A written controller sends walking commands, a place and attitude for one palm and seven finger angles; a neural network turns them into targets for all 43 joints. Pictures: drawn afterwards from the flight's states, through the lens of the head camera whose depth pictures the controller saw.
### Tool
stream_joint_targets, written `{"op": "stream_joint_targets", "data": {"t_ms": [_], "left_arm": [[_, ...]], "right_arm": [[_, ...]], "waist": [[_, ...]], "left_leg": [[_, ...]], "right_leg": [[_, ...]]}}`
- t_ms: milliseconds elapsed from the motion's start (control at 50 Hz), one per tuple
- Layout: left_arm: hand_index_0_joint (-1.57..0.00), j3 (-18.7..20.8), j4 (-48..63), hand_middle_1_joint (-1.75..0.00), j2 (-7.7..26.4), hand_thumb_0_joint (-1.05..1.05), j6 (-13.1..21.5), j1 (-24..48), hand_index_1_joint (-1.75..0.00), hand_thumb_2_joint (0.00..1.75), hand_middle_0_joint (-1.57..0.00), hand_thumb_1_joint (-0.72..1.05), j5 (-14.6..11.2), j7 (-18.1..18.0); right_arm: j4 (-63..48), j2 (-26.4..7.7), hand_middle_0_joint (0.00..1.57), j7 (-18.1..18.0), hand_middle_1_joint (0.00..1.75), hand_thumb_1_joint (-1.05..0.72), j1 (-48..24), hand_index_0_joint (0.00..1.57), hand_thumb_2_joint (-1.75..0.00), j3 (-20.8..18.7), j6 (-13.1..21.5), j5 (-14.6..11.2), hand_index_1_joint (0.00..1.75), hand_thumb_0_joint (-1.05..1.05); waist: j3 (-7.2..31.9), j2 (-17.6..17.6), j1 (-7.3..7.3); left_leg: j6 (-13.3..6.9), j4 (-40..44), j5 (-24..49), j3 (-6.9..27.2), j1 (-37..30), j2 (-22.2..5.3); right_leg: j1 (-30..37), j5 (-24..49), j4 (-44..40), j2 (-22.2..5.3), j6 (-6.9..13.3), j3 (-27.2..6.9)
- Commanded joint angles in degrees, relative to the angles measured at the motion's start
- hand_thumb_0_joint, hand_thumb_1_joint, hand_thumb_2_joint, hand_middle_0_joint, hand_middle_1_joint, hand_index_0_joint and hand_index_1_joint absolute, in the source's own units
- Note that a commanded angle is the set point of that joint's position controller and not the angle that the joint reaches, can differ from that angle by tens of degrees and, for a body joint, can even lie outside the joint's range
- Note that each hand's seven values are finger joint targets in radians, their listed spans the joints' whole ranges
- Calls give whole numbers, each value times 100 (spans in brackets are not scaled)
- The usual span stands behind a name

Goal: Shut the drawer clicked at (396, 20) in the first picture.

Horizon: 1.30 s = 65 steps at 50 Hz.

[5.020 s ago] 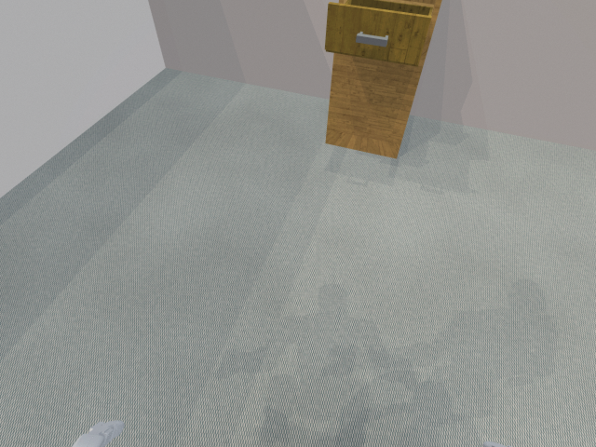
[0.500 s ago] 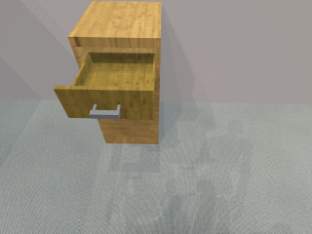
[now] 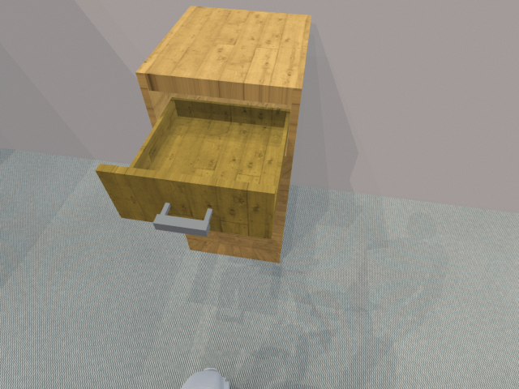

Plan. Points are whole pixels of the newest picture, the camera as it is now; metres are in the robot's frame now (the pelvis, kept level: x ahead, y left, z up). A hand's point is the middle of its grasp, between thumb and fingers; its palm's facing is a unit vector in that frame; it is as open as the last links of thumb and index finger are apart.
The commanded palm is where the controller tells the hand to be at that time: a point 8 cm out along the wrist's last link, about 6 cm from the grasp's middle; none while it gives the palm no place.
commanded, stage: take the last steps up to it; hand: left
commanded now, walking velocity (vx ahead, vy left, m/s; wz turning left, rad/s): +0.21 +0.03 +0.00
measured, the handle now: (185, 217) +0.43 +0.21 -0.05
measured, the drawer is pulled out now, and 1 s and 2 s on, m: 0.29 0.29 0.29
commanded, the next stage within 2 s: come to a stop and stand still in 0.18 s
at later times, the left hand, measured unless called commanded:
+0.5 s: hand (170, 350) +0.20 +0.20 -0.17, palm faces -0.02 -0.97 -0.24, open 7.4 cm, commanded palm none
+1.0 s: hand out of the picture +0.10 +0.23 -0.18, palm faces +0.04 -0.98 -0.19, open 7.4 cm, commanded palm none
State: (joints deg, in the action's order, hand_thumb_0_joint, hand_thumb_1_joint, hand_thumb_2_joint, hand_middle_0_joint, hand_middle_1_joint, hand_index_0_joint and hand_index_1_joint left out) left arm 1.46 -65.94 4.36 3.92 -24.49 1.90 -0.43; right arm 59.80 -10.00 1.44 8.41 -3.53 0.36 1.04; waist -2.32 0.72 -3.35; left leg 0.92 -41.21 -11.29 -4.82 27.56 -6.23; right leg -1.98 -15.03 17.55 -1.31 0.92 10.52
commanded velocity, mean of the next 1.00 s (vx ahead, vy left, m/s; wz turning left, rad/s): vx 0.01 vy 0.00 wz -0.01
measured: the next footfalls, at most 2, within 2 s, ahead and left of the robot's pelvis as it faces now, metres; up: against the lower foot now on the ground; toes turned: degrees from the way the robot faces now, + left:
left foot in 0.10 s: +0.14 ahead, +0.14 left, +0.00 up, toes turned +7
right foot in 0.48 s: +0.18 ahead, -0.10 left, +0.00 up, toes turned -8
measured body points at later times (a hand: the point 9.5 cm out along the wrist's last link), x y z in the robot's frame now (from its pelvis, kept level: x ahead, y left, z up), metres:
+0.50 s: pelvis +0.11 +0.02 -0.01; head +0.13 +0.00 +0.44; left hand +0.20 +0.25 -0.15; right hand +0.11 -0.20 -0.18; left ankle +0.10 +0.13 -0.74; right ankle +0.15 -0.09 -0.75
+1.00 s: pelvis +0.08 +0.04 +0.00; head +0.08 +0.06 +0.45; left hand +0.10 +0.28 -0.17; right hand +0.07 -0.18 -0.16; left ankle +0.06 +0.14 -0.75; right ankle +0.07 -0.08 -0.72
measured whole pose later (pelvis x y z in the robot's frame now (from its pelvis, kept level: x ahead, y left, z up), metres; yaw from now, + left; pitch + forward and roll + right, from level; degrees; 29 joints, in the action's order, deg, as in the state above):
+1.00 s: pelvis +0.08 +0.04 +0.00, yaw -1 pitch +0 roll +0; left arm 3.0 -62.6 10.7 -2.7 -13.2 1.8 -1.2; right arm 63.4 -7.2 -1.6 16.5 -1.5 -0.7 1.0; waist -0.4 -2.4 -1.0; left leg -1.8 -23.2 -13.9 -4.8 9.2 0.3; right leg -17.6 -19.1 39.2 -2.6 -0.4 2.1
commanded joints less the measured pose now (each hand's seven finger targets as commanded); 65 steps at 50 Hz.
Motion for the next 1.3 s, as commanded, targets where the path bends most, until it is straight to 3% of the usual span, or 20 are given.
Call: {"op": "stream_joint_targets", "data": {"t_ms": [0,40,80,100,200,360,420,480,540,700,780,820,860,980,1040,1120,1200,1220,1240,1280], "left_arm": [[-20,229,142,-30,1077,0,11,-307,-30,90,-20,90,-33,-98],[-20,205,137,-30,970,0,-30,-260,-30,90,-20,90,-77,-87],[-20,112,314,-30,537,0,-30,-393,-30,90,-20,90,-140,-54],[-20,131,433,-30,672,0,-44,-91,-30,90,-20,90,-88,-95],[-20,171,365,-30,520,0,-203,174,-30,90,-20,90,-63,-31],[-20,71,577,-30,551,0,-398,587,-30,90,-20,90,-80,-107],[-20,98,553,-30,851,0,-369,474,-30,90,-20,90,-77,-134],[-20,126,631,-30,1421,0,-313,794,-30,90,-20,90,-76,-172],[-20,170,726,-30,1449,0,-326,1038,-30,90,-20,90,-125,-224],[-20,361,894,-30,1495,0,-432,1324,-30,90,-20,90,-40,-288],[-20,354,919,-30,1425,0,-487,1542,-30,90,-20,90,-79,-258],[-20,253,982,-30,1024,0,-545,1559,-30,90,-20,90,-129,-198],[-20,193,871,-30,813,0,-584,1453,-30,90,-20,90,-76,-149],[-20,87,526,-30,706,0,-511,990,-30,90,-20,90,-29,-53],[-20,41,516,-30,684,0,-445,1056,-30,90,-20,90,-71,-51],[-20,29,310,-30,674,0,-406,587,-30,90,-20,90,-134,-83],[-20,10,80,-30,1035,0,-302,310,-30,90,-20,90,-141,-156],[-20,-68,46,-30,967,0,-271,270,-30,90,-20,90,-25,-379],[-20,-61,349,-30,1048,0,-244,512,-30,90,-20,90,-83,-326],[-20,-46,448,-30,1053,0,-139,550,-30,90,-20,90,-87,-264]], "right_arm": [[-396,-92,20,-23,30,-90,-75,20,-90,53,201,11,30,0],[-105,-306,20,-109,30,-90,748,20,-90,21,282,46,30,0],[98,-1251,20,-238,30,-90,1859,20,-90,-182,303,61,30,0],[134,-1202,20,-276,30,-90,1922,20,-90,-133,226,23,30,0],[-25,-356,20,-331,30,-90,885,20,-90,79,362,6,30,0],[-56,-487,20,-365,30,-90,594,20,-90,103,227,46,30,0],[51,-541,20,-359,30,-90,593,20,-90,80,125,-1,30,0],[113,-213,20,-299,30,-90,977,20,-90,102,9,-93,30,0],[237,-211,20,-323,30,-90,1152,20,-90,68,-156,-67,30,0],[115,-145,20,-338,30,-90,1132,20,-90,14,-257,-77,30,0],[210,-67,20,-313,30,-90,1557,20,-90,45,-172,-65,30,0],[167,-350,20,-316,30,-90,1513,20,-90,29,-83,8,30,0],[-14,-596,20,-324,30,-90,755,20,-90,44,-56,44,30,0],[127,-537,20,-411,30,-90,933,20,-90,94,68,23,30,0],[278,-559,20,-435,30,-90,1249,20,-90,77,102,49,30,0],[429,-682,20,-459,30,-90,1282,20,-90,43,78,6,30,0],[400,-216,20,-389,30,-90,1021,20,-90,173,100,-100,30,0],[120,-550,20,-306,30,-90,757,20,-90,197,123,-68,30,0],[72,-360,20,-255,30,-90,992,20,-90,225,72,8,30,0],[18,-288,20,-229,30,-90,1073,20,-90,276,64,42,30,0]], "waist": [[-289,-739,138],[165,-340,480],[1106,1544,760],[959,999,801],[204,446,305],[122,621,218],[265,382,95],[132,-489,371],[412,-1259,377],[557,-781,251],[622,-714,457],[341,400,418],[-63,1156,215],[-525,484,331],[-193,478,529],[456,447,422],[404,-347,403],[-122,-10,377],[-39,107,506],[-212,167,529]], "left_leg": [[-141,844,-130,-173,-617,244],[-230,1657,340,-263,-2060,365],[-1117,2004,2382,2154,-4028,-1783],[-1415,2125,2603,2100,-3802,-1939],[-1050,2554,2796,684,-2062,-1144],[-948,2287,3110,377,-1679,-950],[-519,1757,2256,264,-1721,-630],[5,1572,-252,25,-1220,135],[103,933,-976,-45,-1526,248],[140,39,-1573,285,-1032,358],[79,1591,-390,143,-2051,411],[-250,2509,-671,1098,-1839,-284],[-621,3453,-1817,1723,-597,-906],[-868,3425,-1244,1591,-1665,-872],[-1000,2977,465,1524,-2520,-959],[-863,2068,2655,1105,-2911,-779],[-137,1786,490,329,-1727,56],[-107,1194,577,313,-1649,-54],[-183,1259,-567,424,-1388,5],[-203,1317,-415,394,-1360,88]], "right_leg": [[-297,1730,-154,-1487,628,-958],[-634,2101,1147,-1036,378,-615],[-2657,-1805,3855,-69,-62,-140],[-2938,-2076,4628,-163,33,-590],[-2561,-739,4668,-541,-112,-872],[-1524,-153,2227,-320,-207,-712],[-826,1055,786,-320,-221,-698],[-672,3770,815,-1390,349,-1635],[-792,3749,432,-1560,703,-1834],[-538,3271,306,-1764,1078,-1948],[-1247,1169,391,-1353,596,-1722],[-1750,-352,877,-483,82,-1138],[-1119,-335,1643,-165,-142,-777],[-2273,-744,2674,-148,-141,-996],[-2338,-1072,2207,-188,-192,-955],[-1388,-258,767,-112,-182,-822],[-282,2074,158,-907,142,-1471],[-1048,1614,438,-584,90,-1418],[-1257,-517,294,-546,240,-1359],[-1418,-592,155,-515,349,-1496]]}}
